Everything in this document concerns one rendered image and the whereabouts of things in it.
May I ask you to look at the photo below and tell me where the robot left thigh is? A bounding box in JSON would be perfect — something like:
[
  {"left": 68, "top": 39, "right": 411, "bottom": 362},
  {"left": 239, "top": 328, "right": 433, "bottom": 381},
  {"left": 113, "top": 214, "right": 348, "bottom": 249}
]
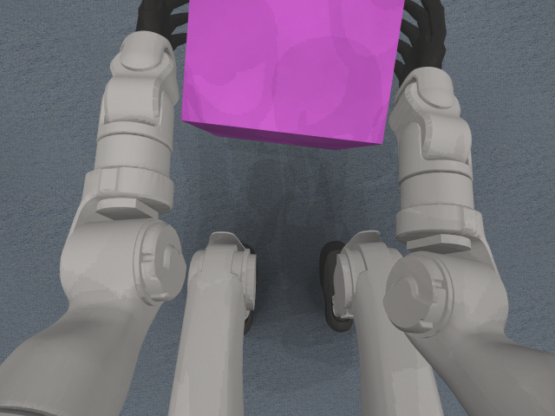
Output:
[{"left": 167, "top": 244, "right": 256, "bottom": 416}]

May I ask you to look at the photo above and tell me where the robot right forearm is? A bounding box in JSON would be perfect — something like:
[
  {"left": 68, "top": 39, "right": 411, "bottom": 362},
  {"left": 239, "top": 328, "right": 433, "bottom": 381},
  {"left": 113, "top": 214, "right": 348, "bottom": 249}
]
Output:
[{"left": 388, "top": 67, "right": 501, "bottom": 279}]

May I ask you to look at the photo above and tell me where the robot left upper arm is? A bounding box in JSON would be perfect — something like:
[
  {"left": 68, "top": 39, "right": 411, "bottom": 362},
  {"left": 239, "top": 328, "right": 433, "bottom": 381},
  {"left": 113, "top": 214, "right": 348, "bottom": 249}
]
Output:
[{"left": 0, "top": 218, "right": 186, "bottom": 416}]

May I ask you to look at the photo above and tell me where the left robot foot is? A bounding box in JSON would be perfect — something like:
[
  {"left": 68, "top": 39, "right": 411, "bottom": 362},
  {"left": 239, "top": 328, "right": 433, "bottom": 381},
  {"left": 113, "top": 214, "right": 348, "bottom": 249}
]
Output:
[{"left": 242, "top": 244, "right": 258, "bottom": 335}]

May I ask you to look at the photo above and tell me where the left robot hand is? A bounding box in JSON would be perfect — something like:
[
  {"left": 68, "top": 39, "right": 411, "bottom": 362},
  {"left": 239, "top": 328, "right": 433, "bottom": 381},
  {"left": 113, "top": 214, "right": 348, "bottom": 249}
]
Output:
[{"left": 135, "top": 0, "right": 189, "bottom": 51}]

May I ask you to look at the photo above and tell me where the carton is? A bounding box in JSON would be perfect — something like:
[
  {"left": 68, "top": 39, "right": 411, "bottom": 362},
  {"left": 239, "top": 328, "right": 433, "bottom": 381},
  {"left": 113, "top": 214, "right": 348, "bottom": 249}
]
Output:
[{"left": 181, "top": 0, "right": 405, "bottom": 150}]

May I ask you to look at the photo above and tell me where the robot right upper arm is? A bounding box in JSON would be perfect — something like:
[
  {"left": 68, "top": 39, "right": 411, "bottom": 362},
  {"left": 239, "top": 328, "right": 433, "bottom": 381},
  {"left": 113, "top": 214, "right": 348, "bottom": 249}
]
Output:
[{"left": 382, "top": 251, "right": 555, "bottom": 416}]

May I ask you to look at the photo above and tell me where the right robot hand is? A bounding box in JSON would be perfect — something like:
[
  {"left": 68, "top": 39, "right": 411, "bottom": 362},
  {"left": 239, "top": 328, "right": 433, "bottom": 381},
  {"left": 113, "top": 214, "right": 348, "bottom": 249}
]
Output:
[{"left": 394, "top": 0, "right": 447, "bottom": 88}]

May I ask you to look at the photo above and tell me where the robot left forearm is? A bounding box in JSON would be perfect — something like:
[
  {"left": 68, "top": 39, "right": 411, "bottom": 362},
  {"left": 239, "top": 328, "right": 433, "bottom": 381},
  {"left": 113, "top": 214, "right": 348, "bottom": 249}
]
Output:
[{"left": 60, "top": 31, "right": 180, "bottom": 294}]

